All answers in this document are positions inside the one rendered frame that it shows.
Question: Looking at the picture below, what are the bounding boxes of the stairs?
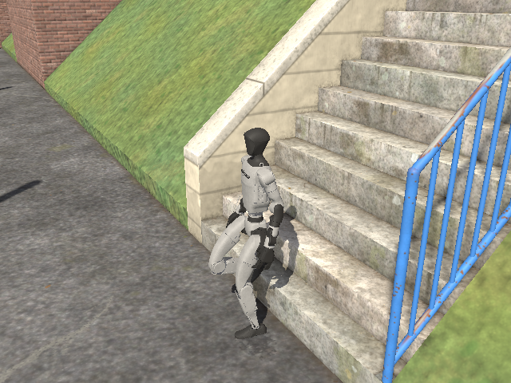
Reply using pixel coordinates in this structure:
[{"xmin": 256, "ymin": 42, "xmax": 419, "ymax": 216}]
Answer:
[{"xmin": 201, "ymin": 0, "xmax": 511, "ymax": 383}]

